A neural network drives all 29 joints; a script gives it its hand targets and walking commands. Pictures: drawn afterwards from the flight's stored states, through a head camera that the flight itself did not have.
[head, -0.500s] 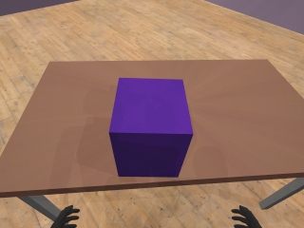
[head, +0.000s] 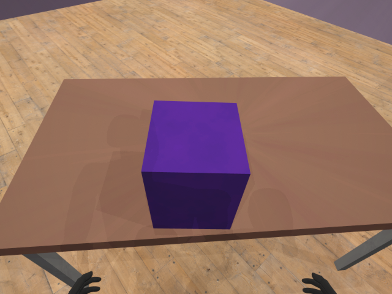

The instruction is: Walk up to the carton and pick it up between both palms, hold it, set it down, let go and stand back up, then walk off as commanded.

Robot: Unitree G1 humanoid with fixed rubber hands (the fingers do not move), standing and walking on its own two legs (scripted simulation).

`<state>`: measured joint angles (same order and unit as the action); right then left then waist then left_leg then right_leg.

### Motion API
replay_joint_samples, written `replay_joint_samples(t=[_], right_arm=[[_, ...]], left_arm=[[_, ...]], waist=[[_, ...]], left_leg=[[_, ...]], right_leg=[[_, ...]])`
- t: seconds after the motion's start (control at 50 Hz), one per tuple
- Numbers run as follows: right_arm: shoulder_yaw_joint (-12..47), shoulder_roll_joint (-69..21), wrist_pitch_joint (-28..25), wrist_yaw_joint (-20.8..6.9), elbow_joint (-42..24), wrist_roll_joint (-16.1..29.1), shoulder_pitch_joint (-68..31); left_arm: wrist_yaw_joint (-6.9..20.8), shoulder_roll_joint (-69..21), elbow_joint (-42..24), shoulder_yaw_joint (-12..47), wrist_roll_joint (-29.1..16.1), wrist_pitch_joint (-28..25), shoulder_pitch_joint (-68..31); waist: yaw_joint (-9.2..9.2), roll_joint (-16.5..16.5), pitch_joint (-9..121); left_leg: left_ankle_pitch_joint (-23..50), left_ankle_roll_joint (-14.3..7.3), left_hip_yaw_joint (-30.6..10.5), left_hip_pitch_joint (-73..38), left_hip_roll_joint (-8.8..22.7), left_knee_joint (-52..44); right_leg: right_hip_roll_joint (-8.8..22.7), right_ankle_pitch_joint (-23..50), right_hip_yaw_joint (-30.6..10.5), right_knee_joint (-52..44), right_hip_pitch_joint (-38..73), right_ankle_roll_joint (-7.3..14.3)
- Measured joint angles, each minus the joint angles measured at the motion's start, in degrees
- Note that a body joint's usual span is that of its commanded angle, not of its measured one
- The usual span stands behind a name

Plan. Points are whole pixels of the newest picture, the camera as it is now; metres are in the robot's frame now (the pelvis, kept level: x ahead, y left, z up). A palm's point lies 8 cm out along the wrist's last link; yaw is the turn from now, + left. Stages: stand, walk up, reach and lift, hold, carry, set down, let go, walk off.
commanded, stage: stand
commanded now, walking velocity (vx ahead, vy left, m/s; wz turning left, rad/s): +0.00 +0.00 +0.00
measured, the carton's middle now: (193, 167) +0.41 +0.04 -0.01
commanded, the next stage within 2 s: walk off in 0.06 s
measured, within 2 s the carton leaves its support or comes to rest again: neither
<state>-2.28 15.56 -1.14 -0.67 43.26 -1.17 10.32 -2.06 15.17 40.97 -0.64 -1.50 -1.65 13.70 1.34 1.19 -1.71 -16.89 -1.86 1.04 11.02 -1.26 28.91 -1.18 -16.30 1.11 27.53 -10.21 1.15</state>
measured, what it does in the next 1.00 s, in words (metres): walks backwards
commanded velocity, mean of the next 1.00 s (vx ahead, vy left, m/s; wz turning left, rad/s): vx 0.00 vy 0.00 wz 0.00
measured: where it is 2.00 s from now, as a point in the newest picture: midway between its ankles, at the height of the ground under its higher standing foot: outside the picture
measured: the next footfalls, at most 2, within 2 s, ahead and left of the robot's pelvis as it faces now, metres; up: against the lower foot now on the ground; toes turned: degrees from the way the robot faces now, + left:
left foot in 1.08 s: -0.12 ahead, +0.13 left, +0.00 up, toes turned -5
right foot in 1.48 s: -0.23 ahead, -0.09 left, +0.00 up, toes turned +7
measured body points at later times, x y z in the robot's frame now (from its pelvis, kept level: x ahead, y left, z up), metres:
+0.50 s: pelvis -0.02 -0.01 +0.00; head -0.01 -0.01 +0.45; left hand +0.08 +0.28 -0.11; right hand +0.10 -0.29 -0.11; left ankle -0.01 +0.09 -0.74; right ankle -0.06 -0.10 -0.70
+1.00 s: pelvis -0.13 +0.00 -0.02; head -0.05 -0.01 +0.42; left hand -0.02 +0.30 -0.13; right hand +0.00 -0.29 -0.15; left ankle -0.16 +0.12 -0.69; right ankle -0.05 -0.11 -0.74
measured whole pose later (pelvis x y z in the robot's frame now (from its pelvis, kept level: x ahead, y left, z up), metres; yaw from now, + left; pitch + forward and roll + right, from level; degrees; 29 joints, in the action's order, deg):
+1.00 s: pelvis -0.13 +0.00 -0.02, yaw +2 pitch -2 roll +0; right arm -2.3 21.2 3.6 0.3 42.9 -0.6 9.3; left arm -1.9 17.6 43.5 -3.1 -1.5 1.9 9.0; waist 0.9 -2.4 -11.7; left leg -28.3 -2.4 -5.3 22.9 -5.0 60.1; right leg -0.5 -13.5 0.5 38.7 -23.4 1.7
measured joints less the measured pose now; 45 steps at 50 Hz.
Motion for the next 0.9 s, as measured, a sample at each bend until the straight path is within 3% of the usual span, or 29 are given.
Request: replay_joint_samples(t=[0.28, 0.4, 0.48, 0.52, 0.58, 0.66, 0.72, 0.9], right_arm=[[0.00, 0.09, -0.23, 0.00, 1.55, -0.15, -0.04], [-0.01, 1.17, 2.06, 0.06, 1.57, -0.06, -0.02], [-0.02, 1.87, 3.29, 0.26, 1.48, 0.09, 0.17], [-0.01, 2.54, 3.55, 0.56, 1.07, 0.08, 0.10], [-0.01, 3.73, 3.70, 0.69, -0.30, 0.47, -0.58], [0.00, 4.39, 5.15, 0.99, -0.25, 0.71, -1.41], [0.01, 4.47, 5.67, 1.02, -0.30, 0.37, -1.18], [0.01, 5.58, 5.29, 1.02, -0.32, 0.64, -1.00]], left_arm=[[0.02, 0.14, 2.58, 0.00, 0.00, -0.20, -0.74], [0.08, 1.31, 2.61, -1.03, 0.00, 2.94, -1.15], [0.12, 2.15, 2.57, -2.25, 0.00, 4.28, -1.14], [0.13, 2.24, 2.52, -2.45, 0.00, 4.29, -1.04], [0.17, 2.48, 2.53, -2.45, 0.00, 3.35, -0.53], [0.19, 2.46, 2.55, -2.47, 0.00, 3.50, -0.47], [0.19, 2.45, 2.53, -2.46, 0.00, 3.43, -0.89], [0.19, 2.44, 2.55, -2.46, 0.00, 3.16, -3.01]], waist=[[-0.01, 0.01, -0.01], [-0.22, 0.02, -1.57], [-0.32, -0.50, -2.16], [-0.26, -0.91, -2.21], [-0.26, -1.25, -2.99], [-0.29, -3.50, -6.81], [-0.37, -3.62, -8.05], [-0.41, -3.66, -9.29]], left_leg=[[0.24, -0.19, 0.01, 0.00, -0.04, 0.00], [1.00, -1.00, 0.57, -0.03, -1.18, 0.13], [1.57, -1.15, 0.41, 0.30, -1.13, 0.37], [1.85, -1.15, 0.25, 1.70, -1.12, 0.94], [1.23, -0.59, 0.33, 6.10, -1.43, 4.87], [-9.10, -0.59, -4.88, 10.78, -3.44, 21.75], [-9.60, -0.57, -6.09, 12.01, -4.72, 30.14], [-10.63, -0.57, -6.31, 12.04, -4.73, 31.94]], right_leg=[[0.05, 0.93, 0.00, -1.21, 0.56, -0.41], [1.18, 0.47, -0.40, 8.16, -3.87, -0.35], [0.03, -12.03, -0.59, 21.11, -6.82, -0.01], [-0.28, -13.21, -1.00, 20.74, -6.68, 0.28], [0.66, -2.56, -1.88, 8.23, -4.55, 0.77], [-0.78, -2.43, -1.10, 8.26, -4.72, 2.10], [-0.87, -0.63, -1.04, 6.43, -4.82, 2.41], [-0.24, 2.51, -0.98, 7.22, -9.78, 1.78]])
